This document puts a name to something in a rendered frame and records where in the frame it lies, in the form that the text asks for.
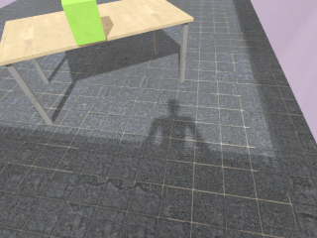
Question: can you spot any carton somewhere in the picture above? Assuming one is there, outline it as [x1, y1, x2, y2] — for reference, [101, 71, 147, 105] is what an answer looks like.
[61, 0, 106, 46]

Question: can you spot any table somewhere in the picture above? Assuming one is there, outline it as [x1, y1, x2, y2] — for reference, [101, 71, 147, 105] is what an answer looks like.
[0, 0, 194, 126]

